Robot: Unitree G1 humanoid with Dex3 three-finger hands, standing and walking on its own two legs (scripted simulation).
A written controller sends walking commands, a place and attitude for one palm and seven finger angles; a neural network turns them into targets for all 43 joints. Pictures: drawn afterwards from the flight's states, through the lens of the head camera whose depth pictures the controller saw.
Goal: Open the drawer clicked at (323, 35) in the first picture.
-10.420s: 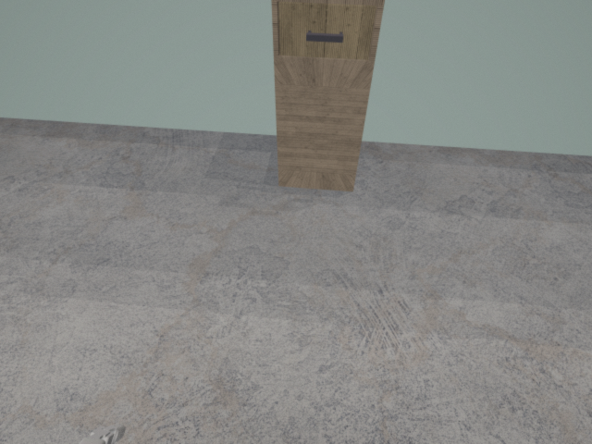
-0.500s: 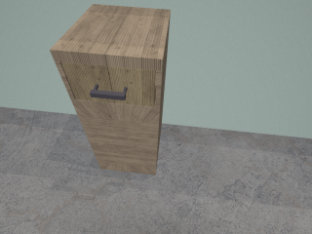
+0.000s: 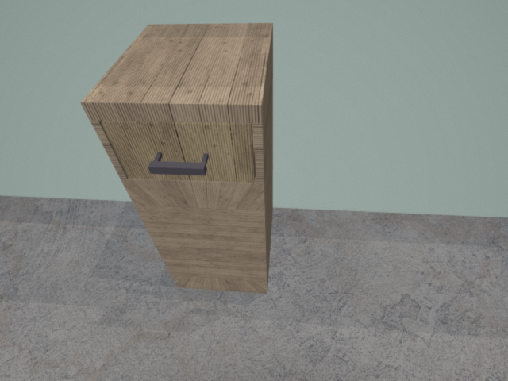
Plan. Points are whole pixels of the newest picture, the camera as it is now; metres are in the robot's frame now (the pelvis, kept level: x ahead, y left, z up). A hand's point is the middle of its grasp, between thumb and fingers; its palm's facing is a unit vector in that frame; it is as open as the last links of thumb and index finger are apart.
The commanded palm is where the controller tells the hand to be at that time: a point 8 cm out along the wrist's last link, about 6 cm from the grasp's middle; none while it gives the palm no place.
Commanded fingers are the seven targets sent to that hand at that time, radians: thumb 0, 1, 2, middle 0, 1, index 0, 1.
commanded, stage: look again from close up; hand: left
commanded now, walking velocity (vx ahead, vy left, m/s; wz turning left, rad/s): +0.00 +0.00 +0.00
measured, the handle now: (179, 162) +0.58 +0.21 -0.01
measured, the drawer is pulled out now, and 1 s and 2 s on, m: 0.00 0.00 0.00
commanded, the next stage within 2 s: come to a stop and stand still in 0.04 s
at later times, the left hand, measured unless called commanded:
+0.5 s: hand out of the picture +0.00 +0.15 -0.17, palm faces +0.06 -0.98 -0.21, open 7.4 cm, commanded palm none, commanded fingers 0.00 0.90 0.90 -0.20 -0.30 -0.20 -0.30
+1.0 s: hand out of the picture -0.04 +0.19 -0.18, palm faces +0.05 -0.98 -0.19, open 7.4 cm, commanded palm none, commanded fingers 0.00 0.90 0.90 -0.20 -0.30 -0.20 -0.30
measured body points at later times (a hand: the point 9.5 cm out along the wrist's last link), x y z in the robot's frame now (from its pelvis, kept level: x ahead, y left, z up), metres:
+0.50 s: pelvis +0.01 -0.02 +0.00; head +0.03 -0.03 +0.45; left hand +0.00 +0.20 -0.16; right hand +0.01 -0.23 -0.17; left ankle -0.03 +0.12 -0.73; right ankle +0.02 -0.13 -0.74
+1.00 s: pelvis -0.02 +0.02 +0.00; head -0.04 +0.03 +0.45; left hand -0.04 +0.25 -0.16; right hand -0.03 -0.20 -0.16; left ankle -0.02 +0.12 -0.74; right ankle +0.02 -0.13 -0.74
